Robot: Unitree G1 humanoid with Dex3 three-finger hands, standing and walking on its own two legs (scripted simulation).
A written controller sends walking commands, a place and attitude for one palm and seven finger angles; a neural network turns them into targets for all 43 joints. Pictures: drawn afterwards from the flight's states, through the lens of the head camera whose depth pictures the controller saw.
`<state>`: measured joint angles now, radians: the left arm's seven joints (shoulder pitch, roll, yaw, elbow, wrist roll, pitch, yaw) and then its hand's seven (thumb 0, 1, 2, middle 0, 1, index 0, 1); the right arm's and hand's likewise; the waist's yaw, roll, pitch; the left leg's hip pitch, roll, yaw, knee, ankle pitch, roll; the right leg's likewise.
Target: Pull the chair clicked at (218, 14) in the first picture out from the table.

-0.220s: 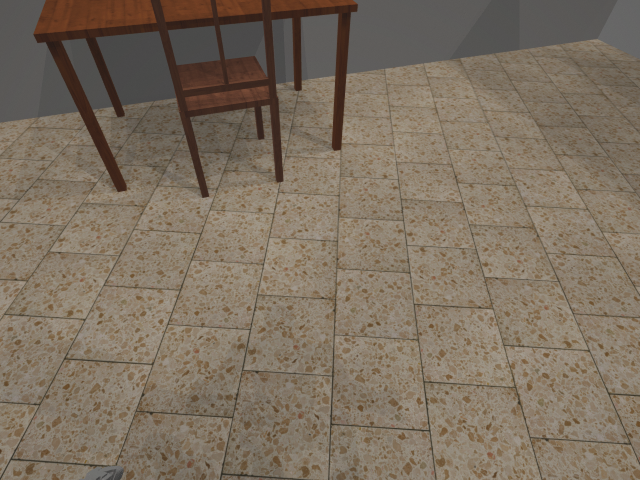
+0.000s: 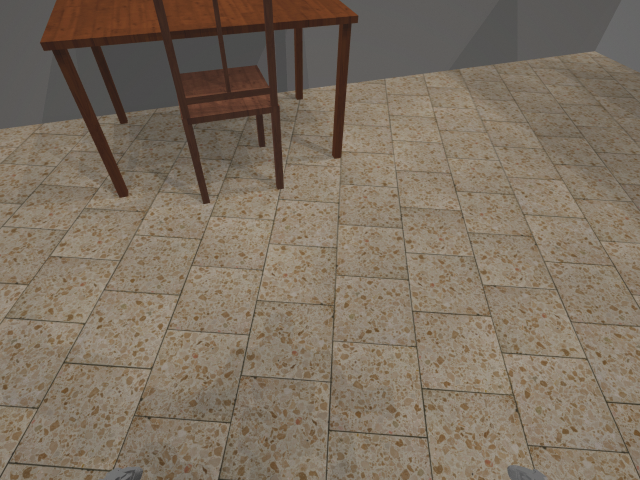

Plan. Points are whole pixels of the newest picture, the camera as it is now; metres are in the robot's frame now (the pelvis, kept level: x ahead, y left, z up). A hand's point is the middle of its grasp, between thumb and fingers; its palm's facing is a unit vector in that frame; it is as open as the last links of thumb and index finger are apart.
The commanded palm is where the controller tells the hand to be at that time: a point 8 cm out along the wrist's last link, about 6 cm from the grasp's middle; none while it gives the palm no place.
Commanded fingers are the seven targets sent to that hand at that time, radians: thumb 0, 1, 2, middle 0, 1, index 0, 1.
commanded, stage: stand and wait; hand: left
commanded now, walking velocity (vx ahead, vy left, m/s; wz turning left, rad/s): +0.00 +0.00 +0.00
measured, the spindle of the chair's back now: (221, 44) +1.49 +0.46 -0.06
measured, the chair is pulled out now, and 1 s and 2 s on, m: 0.00 0.00 0.00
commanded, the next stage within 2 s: look at it before walking up in 0.60 s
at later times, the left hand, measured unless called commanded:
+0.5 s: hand out of the picture +0.06 +0.24 -0.15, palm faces -0.02 -0.94 -0.33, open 7.4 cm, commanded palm none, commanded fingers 0.00 0.90 0.90 -0.20 -0.30 -0.20 -0.30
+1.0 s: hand out of the picture +0.05 +0.23 -0.15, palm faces -0.03 -0.95 -0.32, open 7.4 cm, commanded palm none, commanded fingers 0.00 0.90 0.90 -0.20 -0.30 -0.20 -0.30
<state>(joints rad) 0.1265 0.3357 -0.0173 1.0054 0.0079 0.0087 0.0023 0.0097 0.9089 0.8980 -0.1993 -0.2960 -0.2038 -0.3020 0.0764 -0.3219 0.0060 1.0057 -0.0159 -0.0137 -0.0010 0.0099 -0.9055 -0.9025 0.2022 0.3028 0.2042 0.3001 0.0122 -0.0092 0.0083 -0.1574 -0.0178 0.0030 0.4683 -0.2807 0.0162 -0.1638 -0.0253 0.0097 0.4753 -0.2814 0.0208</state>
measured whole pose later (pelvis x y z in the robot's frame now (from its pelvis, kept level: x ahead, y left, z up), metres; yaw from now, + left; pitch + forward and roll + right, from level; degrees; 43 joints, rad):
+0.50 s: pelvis -0.01 -0.01 +0.00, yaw +0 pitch -2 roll +0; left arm 0.15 0.35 -0.01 1.08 0.01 0.01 0.00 0.01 0.91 0.90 -0.20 -0.30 -0.20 -0.30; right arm 0.13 -0.33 0.00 1.11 -0.01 -0.01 0.00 0.01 -0.91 -0.90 0.20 0.30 0.20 0.30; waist 0.00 -0.01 0.04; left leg -0.14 0.00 0.00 0.41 -0.23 0.00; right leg -0.14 -0.01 0.01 0.42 -0.23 0.00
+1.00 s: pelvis -0.02 -0.01 +0.01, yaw -1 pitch -2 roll +0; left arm 0.15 0.34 -0.01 1.08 0.01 0.00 0.00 0.01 0.91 0.90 -0.20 -0.30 -0.20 -0.30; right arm 0.12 -0.33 0.00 1.11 -0.01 -0.01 0.00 0.01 -0.91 -0.90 0.20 0.30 0.20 0.30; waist 0.00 -0.01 0.03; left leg -0.14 0.01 0.00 0.39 -0.21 -0.01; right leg -0.15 0.00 0.01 0.39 -0.21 0.00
